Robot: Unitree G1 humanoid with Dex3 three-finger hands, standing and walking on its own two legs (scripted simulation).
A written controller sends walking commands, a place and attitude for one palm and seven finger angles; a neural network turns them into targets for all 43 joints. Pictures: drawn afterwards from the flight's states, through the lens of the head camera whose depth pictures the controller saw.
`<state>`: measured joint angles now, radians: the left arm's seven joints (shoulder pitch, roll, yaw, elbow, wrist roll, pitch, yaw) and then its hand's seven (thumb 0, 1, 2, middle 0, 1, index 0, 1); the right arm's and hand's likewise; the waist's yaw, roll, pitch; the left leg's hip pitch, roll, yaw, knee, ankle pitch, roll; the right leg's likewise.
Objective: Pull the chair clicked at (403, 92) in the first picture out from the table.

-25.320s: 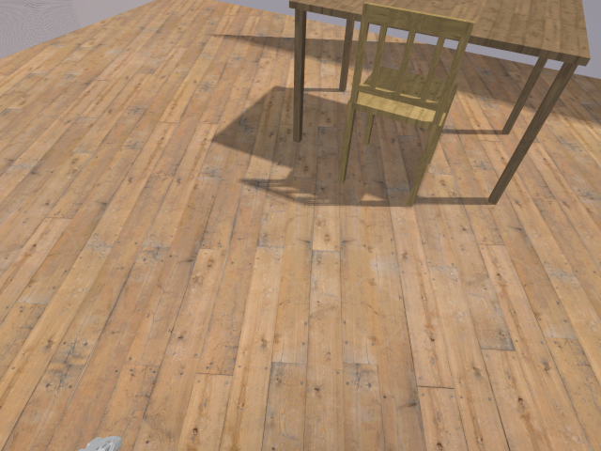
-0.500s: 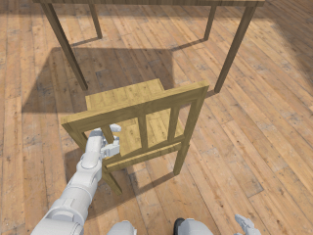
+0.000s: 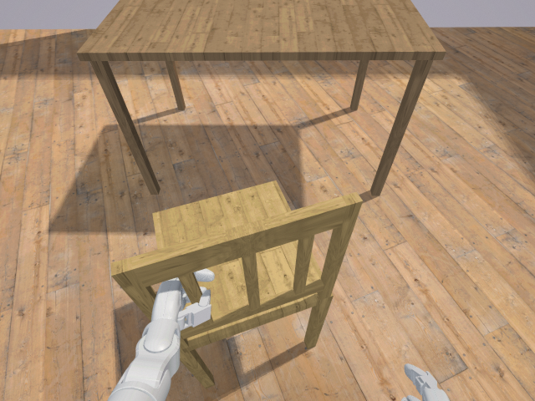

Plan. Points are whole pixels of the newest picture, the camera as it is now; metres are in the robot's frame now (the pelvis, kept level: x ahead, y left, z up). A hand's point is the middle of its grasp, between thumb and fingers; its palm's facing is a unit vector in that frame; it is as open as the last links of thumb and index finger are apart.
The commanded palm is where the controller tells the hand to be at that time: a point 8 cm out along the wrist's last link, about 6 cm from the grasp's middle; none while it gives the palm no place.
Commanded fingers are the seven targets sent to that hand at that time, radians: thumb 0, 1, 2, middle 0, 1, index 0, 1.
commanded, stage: stop walking, hand still on the chair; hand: left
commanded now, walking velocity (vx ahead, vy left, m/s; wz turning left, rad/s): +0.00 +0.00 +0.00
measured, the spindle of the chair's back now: (251, 281) +0.34 +0.05 -0.11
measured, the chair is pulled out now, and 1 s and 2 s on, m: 0.58 0.58 0.58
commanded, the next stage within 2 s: open the thumb and straighten the fingers in 0.26 s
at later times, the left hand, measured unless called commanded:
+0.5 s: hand (204, 306) +0.27 +0.13 -0.06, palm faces +0.06 -0.99 -0.12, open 5.8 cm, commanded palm +0.25 +0.18 -0.04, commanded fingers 0.00 -0.07 0.43 -0.50 -1.45 -0.50 -1.45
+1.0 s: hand (204, 307) +0.27 +0.13 -0.06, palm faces +0.04 -0.99 -0.12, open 16.3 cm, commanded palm +0.24 +0.19 -0.04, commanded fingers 0.00 -0.55 0.20 0.00 0.00 0.00 0.00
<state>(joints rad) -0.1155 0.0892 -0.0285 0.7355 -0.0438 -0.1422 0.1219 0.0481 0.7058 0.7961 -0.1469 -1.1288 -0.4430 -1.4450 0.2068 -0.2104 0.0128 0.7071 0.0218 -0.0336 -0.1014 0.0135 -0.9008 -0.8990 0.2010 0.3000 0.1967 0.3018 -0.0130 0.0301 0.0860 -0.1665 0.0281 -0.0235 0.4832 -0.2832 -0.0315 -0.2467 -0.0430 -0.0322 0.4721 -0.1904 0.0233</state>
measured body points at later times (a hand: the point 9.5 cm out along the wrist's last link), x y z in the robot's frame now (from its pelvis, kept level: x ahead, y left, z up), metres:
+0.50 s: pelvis +0.01 -0.01 -0.01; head +0.03 -0.01 +0.44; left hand +0.27 +0.18 -0.05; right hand +0.14 -0.26 -0.11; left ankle -0.01 +0.14 -0.74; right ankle +0.04 -0.13 -0.74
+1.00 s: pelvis +0.01 -0.01 -0.03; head +0.04 -0.02 +0.42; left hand +0.27 +0.18 -0.05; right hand +0.18 -0.25 -0.12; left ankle -0.01 +0.14 -0.74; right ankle +0.04 -0.13 -0.74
